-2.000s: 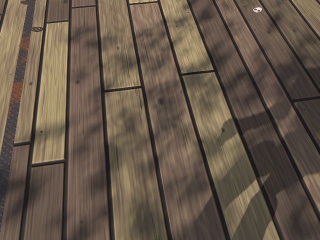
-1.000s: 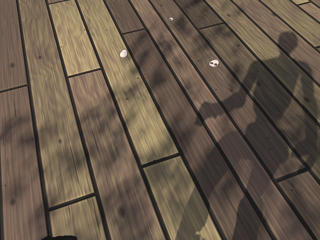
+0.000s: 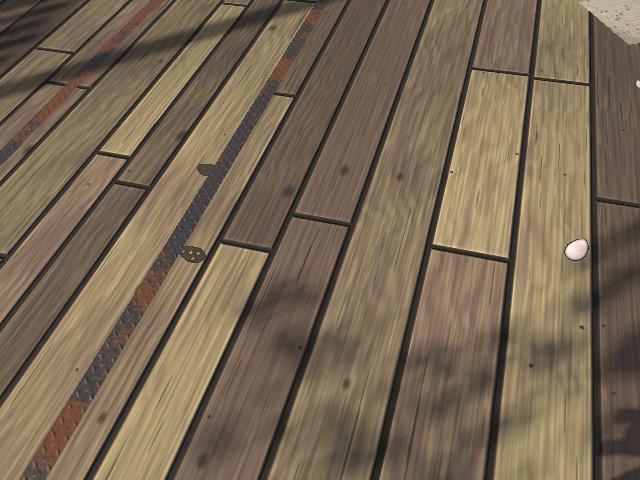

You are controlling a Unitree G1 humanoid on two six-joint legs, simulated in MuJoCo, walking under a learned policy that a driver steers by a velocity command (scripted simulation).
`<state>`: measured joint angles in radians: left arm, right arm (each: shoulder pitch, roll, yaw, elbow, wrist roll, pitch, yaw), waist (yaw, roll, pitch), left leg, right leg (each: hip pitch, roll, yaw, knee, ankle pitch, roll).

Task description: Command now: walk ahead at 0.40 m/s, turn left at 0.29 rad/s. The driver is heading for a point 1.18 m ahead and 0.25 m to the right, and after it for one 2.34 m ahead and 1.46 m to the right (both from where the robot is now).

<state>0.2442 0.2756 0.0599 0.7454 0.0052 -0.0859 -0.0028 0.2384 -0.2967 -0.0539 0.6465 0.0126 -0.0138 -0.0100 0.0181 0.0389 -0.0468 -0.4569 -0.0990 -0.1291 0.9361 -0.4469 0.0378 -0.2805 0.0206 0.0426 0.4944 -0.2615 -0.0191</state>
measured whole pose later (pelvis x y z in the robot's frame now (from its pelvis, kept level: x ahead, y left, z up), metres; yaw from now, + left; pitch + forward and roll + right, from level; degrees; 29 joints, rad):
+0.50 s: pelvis +0.22 +0.06 +0.01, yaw -2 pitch +1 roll +1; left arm 0.31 0.31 0.06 0.80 -0.03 -0.05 0.00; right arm 0.25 -0.25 -0.05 0.71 -0.01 -0.08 0.02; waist 0.00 -0.05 0.01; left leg -0.20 -0.02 0.08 0.37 -0.20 0.04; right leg -0.55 -0.08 0.05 1.13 -0.28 0.00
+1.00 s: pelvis +0.50 -0.02 +0.00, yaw -18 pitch +1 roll +0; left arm 0.25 0.29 0.07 0.67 -0.01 -0.05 -0.03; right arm 0.20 -0.30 -0.05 0.73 0.00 -0.11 0.00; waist 0.01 0.01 0.06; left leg -0.48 0.07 -0.06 1.17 -0.36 -0.01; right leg -0.32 0.12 0.01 0.46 -0.16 -0.11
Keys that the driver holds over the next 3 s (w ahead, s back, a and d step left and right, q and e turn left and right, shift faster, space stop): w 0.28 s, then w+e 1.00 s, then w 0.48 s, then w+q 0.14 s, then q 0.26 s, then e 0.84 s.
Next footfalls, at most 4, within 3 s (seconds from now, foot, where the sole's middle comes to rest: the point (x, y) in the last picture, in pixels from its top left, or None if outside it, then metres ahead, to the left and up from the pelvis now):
0.32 left None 0.27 0.16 -0.77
0.84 right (401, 465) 0.56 -0.10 -0.77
1.30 left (353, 333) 0.89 0.00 -0.77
1.80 right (496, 305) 0.97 -0.36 -0.77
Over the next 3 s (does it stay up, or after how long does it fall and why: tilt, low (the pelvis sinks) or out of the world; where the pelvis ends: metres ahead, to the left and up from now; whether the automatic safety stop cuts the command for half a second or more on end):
stays up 1.09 -0.36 0.01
